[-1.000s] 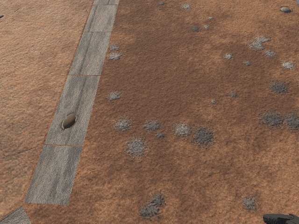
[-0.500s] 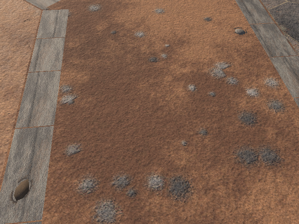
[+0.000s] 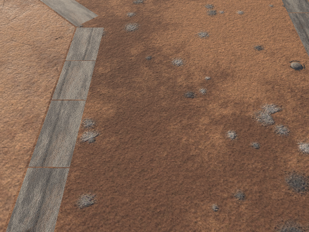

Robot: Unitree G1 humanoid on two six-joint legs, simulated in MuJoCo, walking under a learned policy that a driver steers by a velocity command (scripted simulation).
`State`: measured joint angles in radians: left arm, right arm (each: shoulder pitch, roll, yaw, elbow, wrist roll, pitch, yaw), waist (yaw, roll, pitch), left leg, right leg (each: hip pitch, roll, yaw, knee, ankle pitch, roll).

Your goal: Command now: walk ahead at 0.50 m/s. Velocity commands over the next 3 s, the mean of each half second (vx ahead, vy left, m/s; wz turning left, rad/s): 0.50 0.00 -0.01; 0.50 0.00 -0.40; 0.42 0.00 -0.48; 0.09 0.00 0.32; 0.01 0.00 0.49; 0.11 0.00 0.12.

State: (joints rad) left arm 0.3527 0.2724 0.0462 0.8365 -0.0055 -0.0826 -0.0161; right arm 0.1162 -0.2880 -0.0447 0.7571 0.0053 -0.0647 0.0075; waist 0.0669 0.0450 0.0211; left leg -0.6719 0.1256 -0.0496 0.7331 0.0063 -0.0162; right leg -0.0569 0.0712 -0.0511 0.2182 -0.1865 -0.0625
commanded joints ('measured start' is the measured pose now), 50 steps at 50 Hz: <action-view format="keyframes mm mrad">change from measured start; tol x32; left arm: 1 11 178 42 -37 -9 -6 10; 32 -384 68 5 -189 -18 11 -30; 38 80 323 113 -118 -12 26 -16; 50 -63 181 65 -168 -11 16 25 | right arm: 1 -108 -39 -2 -81 6 -20 13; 11 321 -293 -90 14 -8 -24 20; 50 -40 -71 -19 -59 -23 -38 -12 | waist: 1 11 -94 38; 12 -184 172 -390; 50 -44 -102 -20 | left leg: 1 52 -32 36 -128 106 2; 9 414 -127 95 -271 -55 117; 12 1081 255 -668 -406 -358 345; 19 517 105 -186 -577 -15 270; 31 717 126 71 -592 45 190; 36 773 110 171 -215 634 116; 39 -32 -188 8 592 -574 2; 50 87 -59 -7 13 -34 -53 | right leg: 1 -38 -258 117 -93 210 -140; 9 98 -267 82 291 650 -65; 11 -516 -25 37 936 -190 42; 13 -719 -92 166 1088 -327 24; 27 -558 -179 65 437 294 66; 36 -319 -37 -39 318 71 -59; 39 484 -413 876 110 -98 -351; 50 -200 -172 301 -12 209 -189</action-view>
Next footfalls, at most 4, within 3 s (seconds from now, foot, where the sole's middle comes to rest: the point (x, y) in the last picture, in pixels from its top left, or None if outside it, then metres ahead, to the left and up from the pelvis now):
0.20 left None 0.29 0.15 -0.78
0.74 right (197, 211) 0.58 -0.10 -0.78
1.22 left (170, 148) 0.90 0.03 -0.78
1.62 right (227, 147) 0.92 -0.26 -0.78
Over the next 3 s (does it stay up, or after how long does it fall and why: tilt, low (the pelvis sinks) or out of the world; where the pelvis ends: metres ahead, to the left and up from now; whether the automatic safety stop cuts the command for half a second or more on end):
stays up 0.94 -0.10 -0.01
